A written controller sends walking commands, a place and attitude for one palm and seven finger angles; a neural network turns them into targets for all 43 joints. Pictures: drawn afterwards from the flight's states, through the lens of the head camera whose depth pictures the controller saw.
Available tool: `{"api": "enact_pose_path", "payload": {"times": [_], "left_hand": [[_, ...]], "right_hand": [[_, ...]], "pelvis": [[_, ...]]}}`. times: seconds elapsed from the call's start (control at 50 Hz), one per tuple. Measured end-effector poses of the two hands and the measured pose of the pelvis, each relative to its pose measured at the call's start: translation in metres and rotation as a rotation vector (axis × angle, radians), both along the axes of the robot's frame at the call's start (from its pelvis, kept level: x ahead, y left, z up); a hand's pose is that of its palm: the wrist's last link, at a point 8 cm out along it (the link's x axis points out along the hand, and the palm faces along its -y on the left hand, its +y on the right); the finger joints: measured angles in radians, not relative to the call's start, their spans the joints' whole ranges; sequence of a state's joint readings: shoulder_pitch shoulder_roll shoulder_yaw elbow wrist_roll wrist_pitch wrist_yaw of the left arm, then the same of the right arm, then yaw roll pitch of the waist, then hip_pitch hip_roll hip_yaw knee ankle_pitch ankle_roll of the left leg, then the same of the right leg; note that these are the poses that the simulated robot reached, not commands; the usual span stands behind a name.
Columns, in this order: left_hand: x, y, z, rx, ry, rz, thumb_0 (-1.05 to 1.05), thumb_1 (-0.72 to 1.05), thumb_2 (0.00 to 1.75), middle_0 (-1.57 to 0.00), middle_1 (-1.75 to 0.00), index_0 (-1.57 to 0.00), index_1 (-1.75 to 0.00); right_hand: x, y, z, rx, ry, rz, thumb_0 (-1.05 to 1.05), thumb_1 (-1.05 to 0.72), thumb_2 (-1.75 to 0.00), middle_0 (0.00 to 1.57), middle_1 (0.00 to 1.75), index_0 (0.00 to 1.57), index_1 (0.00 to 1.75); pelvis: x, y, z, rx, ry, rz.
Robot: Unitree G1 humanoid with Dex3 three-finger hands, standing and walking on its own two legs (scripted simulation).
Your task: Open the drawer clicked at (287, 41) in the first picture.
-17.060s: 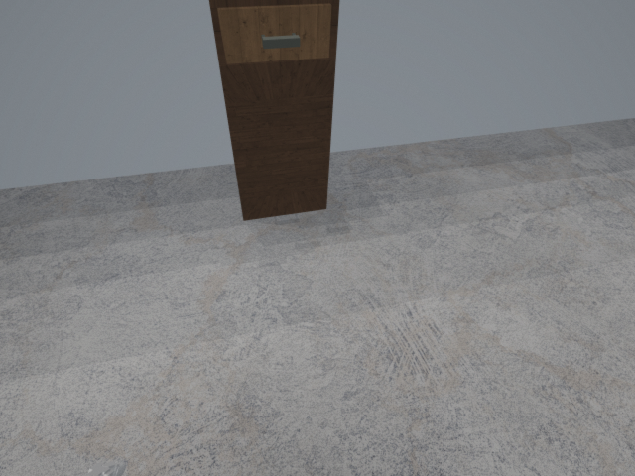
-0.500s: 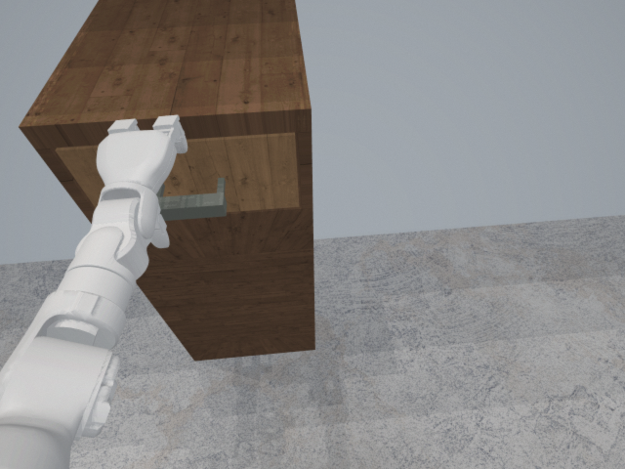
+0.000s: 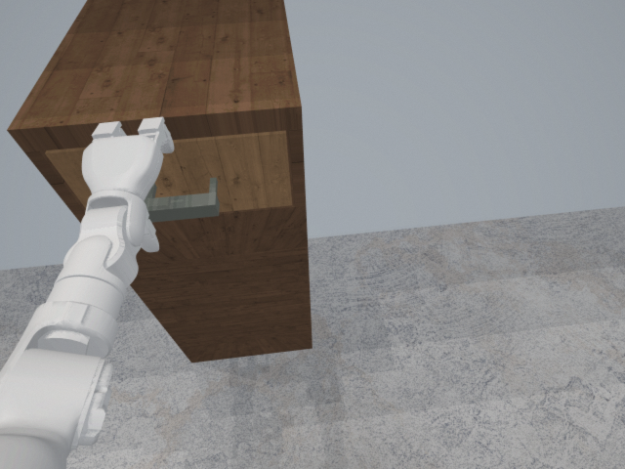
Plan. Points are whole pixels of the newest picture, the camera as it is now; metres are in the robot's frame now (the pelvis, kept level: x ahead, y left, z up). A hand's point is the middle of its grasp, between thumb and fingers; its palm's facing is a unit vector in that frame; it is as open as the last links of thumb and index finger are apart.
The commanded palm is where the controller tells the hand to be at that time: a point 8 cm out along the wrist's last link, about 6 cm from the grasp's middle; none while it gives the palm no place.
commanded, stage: move the hooked fingers above the handle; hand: left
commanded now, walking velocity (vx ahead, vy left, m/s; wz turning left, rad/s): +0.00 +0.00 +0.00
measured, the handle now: (181, 197) +0.50 +0.22 +0.04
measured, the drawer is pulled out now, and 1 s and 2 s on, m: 0.00 0.00 0.00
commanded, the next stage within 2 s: lower the fingers behind the handle in 0.72 s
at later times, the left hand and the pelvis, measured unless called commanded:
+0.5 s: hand (145, 189) +0.46 +0.24 +0.10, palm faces +0.11 +0.02 -0.99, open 13.8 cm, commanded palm +0.43 +0.23 +0.16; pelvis +0.01 -0.01 +0.00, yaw -1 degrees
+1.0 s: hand (180, 190) +0.46 +0.19 +0.09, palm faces +0.07 -0.02 -1.00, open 13.7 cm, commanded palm +0.44 +0.22 +0.15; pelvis +0.01 -0.01 +0.01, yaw -1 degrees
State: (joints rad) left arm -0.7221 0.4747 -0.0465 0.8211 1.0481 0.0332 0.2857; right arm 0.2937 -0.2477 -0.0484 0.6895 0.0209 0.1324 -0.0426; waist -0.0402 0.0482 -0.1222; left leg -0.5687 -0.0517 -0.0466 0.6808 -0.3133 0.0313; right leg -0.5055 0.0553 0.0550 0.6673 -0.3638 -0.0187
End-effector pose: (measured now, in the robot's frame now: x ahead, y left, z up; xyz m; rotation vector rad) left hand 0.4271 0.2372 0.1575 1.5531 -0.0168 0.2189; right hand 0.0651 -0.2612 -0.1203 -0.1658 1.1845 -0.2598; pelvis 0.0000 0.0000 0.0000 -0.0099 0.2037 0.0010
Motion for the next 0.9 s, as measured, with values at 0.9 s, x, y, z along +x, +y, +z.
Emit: {"api": "enact_pose_path", "payload": {"times": [0.9], "left_hand": [[0.012, -0.055, -0.006, -0.055, 0.063, -0.164, 0.00, -0.49, 0.30, -0.39, -1.26, -0.32, -1.20]], "right_hand": [[0.040, -0.003, 0.008, -0.003, -0.078, 0.008, 0.01, -0.91, -0.90, 0.20, 0.30, 0.20, 0.30]], "pelvis": [[0.013, -0.005, 0.004, 0.010, -0.014, -0.016]]}}
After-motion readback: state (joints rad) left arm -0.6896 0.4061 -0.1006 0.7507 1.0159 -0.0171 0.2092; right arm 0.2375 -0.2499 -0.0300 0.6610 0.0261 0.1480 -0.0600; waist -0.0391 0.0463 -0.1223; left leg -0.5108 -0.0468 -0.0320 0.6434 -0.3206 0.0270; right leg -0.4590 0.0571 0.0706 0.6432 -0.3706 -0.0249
